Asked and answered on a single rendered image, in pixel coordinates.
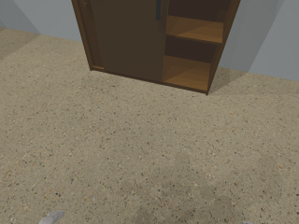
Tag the wardrobe door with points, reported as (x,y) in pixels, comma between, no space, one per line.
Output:
(86,14)
(131,40)

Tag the left robot hand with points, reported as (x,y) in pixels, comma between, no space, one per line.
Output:
(52,217)

